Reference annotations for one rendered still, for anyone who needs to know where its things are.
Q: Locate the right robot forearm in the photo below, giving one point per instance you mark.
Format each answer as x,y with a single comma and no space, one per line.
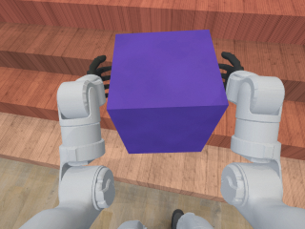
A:
259,100

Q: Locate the right robot upper arm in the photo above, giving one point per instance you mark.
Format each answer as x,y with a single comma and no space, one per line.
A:
255,190

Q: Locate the robot right shin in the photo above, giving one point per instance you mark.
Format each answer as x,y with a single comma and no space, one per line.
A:
189,213

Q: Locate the left robot hand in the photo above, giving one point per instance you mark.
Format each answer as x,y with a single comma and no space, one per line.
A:
93,70

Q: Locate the left robot upper arm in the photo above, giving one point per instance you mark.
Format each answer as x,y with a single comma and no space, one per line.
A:
83,193

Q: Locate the left robot forearm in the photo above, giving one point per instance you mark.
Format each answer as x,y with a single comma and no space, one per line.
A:
78,104

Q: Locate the right robot hand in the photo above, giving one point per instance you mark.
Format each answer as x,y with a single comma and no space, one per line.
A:
230,69

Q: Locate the right robot foot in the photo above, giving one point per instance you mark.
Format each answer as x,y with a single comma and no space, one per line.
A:
177,214

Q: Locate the carton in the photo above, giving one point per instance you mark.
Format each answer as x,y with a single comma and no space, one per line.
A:
166,92

